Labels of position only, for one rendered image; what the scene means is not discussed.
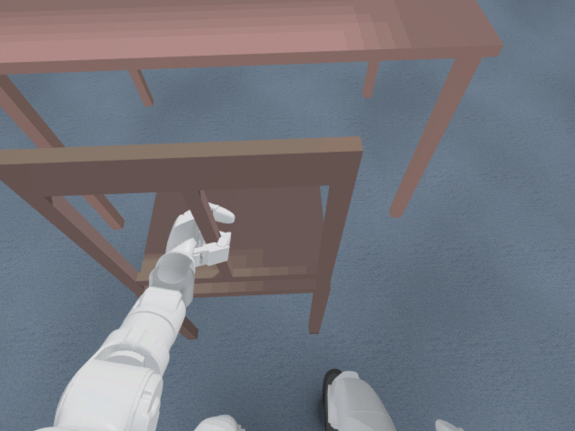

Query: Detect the chair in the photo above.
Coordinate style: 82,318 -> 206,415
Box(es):
0,136 -> 363,339

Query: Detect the left robot hand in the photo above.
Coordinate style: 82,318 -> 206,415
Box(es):
165,202 -> 234,267

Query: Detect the right robot foot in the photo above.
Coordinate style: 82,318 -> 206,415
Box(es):
323,369 -> 342,431

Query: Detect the robot right thigh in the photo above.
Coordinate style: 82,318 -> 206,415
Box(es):
328,378 -> 396,431

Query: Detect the robot left upper arm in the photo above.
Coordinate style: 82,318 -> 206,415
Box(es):
35,359 -> 164,431

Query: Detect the table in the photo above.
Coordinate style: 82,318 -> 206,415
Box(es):
0,0 -> 504,230

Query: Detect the robot left forearm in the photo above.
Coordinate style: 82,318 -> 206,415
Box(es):
54,251 -> 195,427

